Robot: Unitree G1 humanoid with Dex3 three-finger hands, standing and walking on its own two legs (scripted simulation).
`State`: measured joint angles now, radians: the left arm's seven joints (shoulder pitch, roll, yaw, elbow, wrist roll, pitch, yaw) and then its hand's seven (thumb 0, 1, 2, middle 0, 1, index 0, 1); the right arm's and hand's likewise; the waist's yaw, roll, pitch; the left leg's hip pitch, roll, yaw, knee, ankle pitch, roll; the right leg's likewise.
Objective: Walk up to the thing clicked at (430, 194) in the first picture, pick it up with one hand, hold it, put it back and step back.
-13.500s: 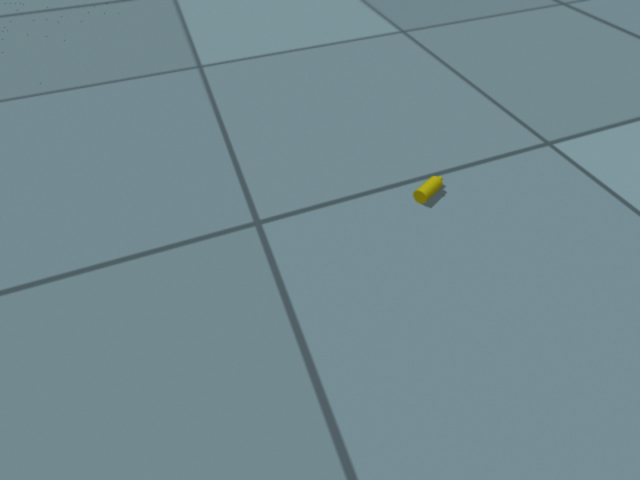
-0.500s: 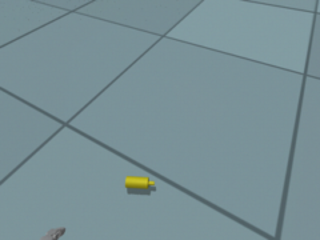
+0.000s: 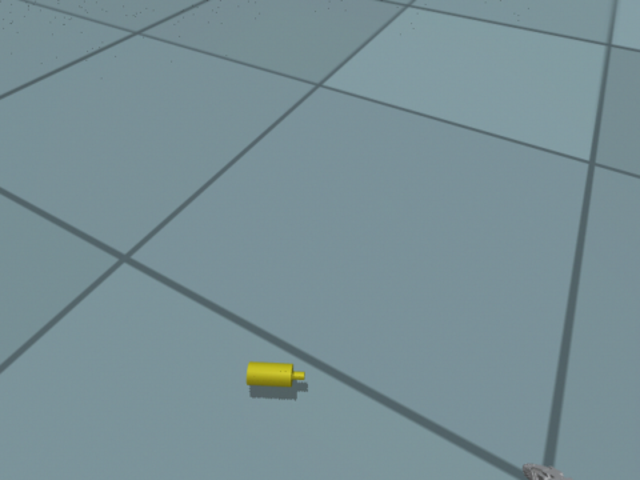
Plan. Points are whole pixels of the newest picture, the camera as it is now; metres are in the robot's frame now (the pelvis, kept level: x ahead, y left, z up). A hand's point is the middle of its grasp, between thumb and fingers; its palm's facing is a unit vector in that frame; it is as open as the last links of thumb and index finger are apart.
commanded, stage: stand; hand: left
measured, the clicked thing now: (276, 374) +0.51 +0.18 -0.75
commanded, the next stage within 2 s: rise first in 1.68 s
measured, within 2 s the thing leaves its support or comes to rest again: neither
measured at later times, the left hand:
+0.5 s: hand out of the picture +0.07 +0.25 -0.16, palm faces -0.03 -0.94 -0.34, open 7.4 cm
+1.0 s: hand out of the picture +0.08 +0.24 -0.16, palm faces -0.02 -0.94 -0.35, open 7.4 cm
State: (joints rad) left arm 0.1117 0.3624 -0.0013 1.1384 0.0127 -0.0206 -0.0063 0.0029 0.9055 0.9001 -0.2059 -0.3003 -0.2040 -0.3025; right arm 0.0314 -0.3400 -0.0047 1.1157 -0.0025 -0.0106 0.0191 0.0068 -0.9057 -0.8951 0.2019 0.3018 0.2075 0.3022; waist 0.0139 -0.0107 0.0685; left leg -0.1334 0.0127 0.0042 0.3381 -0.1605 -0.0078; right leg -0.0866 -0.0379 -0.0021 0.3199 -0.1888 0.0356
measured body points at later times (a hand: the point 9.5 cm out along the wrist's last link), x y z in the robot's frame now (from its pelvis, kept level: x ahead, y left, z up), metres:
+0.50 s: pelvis +0.00 -0.01 +0.00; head +0.01 -0.01 +0.45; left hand +0.08 +0.29 -0.13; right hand +0.07 -0.31 -0.13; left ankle +0.02 +0.12 -0.75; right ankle -0.01 -0.14 -0.75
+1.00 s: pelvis +0.01 -0.01 +0.00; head +0.02 -0.01 +0.45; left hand +0.08 +0.29 -0.13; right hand +0.09 -0.31 -0.13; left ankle +0.02 +0.12 -0.75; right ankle -0.01 -0.14 -0.75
